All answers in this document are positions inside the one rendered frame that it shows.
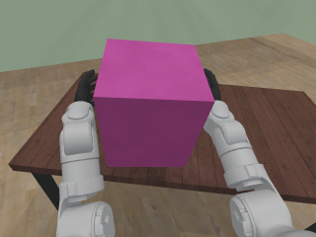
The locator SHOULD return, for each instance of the robot right forearm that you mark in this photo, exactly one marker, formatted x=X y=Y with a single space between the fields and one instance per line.
x=242 y=169

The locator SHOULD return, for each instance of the robot left forearm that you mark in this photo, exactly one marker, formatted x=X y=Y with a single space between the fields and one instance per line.
x=79 y=153

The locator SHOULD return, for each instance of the carton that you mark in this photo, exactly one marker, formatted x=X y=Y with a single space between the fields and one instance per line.
x=152 y=100

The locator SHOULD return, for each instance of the robot right hand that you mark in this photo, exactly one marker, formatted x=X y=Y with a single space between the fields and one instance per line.
x=213 y=84

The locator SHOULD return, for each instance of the table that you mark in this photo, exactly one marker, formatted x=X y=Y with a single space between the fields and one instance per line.
x=280 y=126

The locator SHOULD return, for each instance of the robot right upper arm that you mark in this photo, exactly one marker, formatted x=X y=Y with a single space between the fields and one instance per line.
x=262 y=213

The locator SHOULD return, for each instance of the robot left hand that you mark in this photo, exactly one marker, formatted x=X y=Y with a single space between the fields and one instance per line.
x=83 y=93

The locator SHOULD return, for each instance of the robot left upper arm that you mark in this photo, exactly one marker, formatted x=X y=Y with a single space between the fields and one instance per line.
x=91 y=219

